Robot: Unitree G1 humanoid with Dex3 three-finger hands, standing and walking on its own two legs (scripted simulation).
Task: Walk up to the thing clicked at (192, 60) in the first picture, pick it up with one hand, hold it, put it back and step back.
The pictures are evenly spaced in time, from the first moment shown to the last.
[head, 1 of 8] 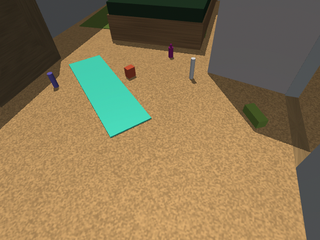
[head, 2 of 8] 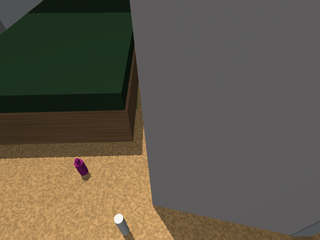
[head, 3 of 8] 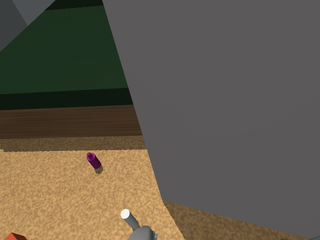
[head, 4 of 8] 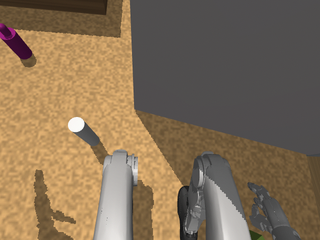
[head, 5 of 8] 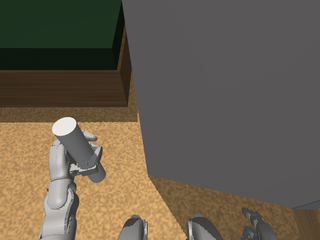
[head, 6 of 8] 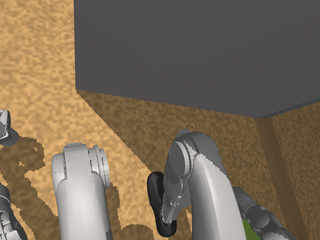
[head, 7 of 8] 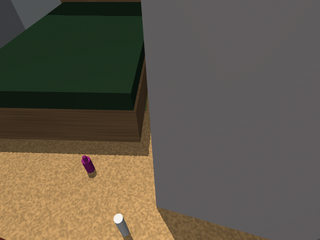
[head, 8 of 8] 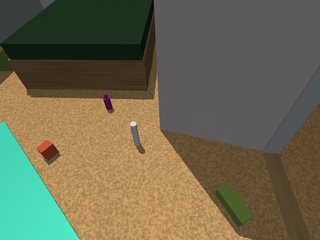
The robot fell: no
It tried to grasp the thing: yes
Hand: left
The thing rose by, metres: 0.67
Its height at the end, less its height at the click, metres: +0.00
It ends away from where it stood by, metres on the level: 0.02
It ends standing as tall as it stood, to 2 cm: yes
